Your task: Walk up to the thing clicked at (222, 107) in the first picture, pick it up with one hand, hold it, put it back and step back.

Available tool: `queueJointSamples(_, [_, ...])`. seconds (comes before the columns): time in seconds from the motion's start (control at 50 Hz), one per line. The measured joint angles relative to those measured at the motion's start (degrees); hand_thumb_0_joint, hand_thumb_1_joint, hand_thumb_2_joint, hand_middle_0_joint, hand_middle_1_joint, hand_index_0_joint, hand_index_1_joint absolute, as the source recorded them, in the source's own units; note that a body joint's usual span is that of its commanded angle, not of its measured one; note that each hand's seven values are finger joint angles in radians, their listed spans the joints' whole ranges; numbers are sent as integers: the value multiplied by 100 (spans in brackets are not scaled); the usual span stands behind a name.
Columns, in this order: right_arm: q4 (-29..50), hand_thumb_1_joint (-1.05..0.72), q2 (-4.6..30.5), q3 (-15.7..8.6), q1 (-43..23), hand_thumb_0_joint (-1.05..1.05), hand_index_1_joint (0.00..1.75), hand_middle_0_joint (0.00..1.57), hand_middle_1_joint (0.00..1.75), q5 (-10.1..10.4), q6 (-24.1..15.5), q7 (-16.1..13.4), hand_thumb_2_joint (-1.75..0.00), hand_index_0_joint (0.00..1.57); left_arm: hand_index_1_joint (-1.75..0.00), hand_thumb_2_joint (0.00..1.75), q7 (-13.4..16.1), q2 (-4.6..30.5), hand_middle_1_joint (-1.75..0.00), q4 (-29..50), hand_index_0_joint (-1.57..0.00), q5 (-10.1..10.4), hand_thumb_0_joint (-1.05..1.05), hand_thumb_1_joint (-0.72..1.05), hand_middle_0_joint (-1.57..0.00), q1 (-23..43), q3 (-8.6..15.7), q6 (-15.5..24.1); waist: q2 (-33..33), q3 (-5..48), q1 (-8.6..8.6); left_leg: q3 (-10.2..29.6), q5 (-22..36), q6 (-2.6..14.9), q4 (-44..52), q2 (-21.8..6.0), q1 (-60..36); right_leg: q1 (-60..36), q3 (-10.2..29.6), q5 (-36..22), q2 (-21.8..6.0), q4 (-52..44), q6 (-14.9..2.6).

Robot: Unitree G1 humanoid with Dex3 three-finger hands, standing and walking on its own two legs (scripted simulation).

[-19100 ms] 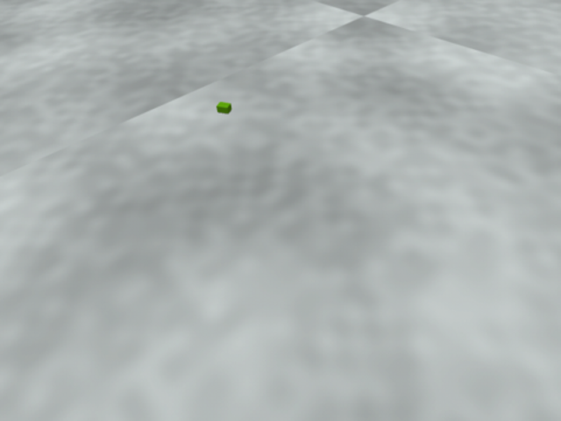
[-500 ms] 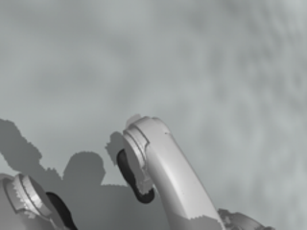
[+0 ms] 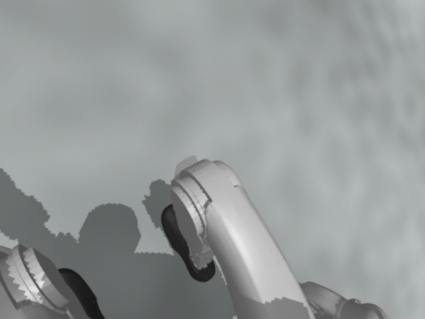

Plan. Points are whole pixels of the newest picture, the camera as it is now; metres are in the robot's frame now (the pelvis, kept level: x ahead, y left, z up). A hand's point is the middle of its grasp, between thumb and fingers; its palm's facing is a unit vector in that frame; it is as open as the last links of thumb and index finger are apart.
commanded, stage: close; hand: left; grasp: from above
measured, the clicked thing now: out of the picture +0.44 +0.32 -0.29
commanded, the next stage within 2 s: settle in 1.46 s
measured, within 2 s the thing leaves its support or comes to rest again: leaves its support in 1.90 s
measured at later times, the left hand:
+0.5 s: hand out of the picture +0.44 +0.30 -0.26, palm faces +0.02 -0.47 -0.88, open 11.5 cm
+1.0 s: hand out of the picture +0.44 +0.30 -0.26, palm faces +0.04 -0.48 -0.87, open 10.5 cm
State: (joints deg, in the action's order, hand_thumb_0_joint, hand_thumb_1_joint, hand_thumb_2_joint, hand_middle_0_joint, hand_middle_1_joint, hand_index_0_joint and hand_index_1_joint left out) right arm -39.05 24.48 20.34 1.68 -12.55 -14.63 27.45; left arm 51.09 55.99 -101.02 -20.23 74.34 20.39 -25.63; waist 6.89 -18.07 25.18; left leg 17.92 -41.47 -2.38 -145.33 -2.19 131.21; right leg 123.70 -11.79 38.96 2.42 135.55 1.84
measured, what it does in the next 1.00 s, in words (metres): stands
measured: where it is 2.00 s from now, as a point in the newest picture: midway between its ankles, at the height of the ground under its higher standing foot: (147, 287)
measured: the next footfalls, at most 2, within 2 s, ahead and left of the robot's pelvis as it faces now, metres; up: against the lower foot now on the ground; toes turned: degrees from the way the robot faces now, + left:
none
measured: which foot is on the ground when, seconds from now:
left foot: down 0.00-1.00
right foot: down 0.00-1.00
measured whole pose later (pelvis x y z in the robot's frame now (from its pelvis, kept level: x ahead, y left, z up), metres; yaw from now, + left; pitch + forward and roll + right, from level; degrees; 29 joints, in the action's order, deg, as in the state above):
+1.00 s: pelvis +0.00 +0.00 -0.01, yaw +0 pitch +25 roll -14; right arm -38.2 25.3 21.2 0.7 -12.4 -12.8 28.1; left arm 51.3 54.2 -100.6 -18.1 72.1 19.8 -23.8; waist 7.5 -17.9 25.2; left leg 18.6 -42.5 -2.7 -147.0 -1.4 131.2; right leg 123.3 -12.3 40.2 2.1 137.0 1.7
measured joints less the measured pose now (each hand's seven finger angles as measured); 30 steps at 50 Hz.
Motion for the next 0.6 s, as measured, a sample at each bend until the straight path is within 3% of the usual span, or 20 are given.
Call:
queueJointSamples(0.22, [30, -88, 78, 7, -16, 0, 30, 19, 30, 40, 32, 37, -89, 20, -83, 88, 3, -67, -80, -116, -27, -91, 0, -24, -29, -34, -49, 92, 44, 99, 4, 63, -32, -27, 1, 18, -10, -30, -54, 26, -4, -29, -18])
queueJointSamples(0.6, [74, -88, 147, 87, 34, 0, 30, 20, 30, -16, 123, 38, -89, 20, -67, 72, 89, -123, -64, 52, -44, 159, 0, -3, -45, -197, -64, 204, 118, -19, 52, 97, -82, -24, -65, 34, -15, -50, -75, 70, -4, 13, -10])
